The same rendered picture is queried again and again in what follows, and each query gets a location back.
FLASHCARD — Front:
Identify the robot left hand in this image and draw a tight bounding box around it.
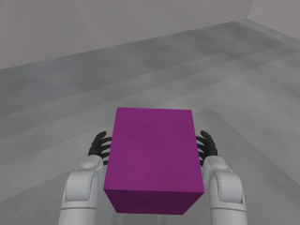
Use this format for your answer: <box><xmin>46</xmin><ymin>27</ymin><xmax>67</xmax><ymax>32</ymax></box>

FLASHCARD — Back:
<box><xmin>88</xmin><ymin>131</ymin><xmax>113</xmax><ymax>166</ymax></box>

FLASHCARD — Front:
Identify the carton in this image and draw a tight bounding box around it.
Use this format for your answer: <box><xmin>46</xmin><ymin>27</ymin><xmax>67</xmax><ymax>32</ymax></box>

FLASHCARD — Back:
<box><xmin>103</xmin><ymin>107</ymin><xmax>204</xmax><ymax>216</ymax></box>

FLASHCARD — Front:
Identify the right robot forearm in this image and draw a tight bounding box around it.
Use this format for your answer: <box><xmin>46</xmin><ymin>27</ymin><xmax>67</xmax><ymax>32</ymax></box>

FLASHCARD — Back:
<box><xmin>202</xmin><ymin>156</ymin><xmax>248</xmax><ymax>225</ymax></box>

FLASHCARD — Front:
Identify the left robot forearm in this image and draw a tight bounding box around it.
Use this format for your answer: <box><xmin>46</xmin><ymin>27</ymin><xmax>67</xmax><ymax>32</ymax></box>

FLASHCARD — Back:
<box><xmin>58</xmin><ymin>155</ymin><xmax>105</xmax><ymax>225</ymax></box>

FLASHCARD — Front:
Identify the robot right hand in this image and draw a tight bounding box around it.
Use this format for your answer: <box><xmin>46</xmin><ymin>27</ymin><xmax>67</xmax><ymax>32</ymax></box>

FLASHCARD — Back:
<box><xmin>196</xmin><ymin>130</ymin><xmax>218</xmax><ymax>166</ymax></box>

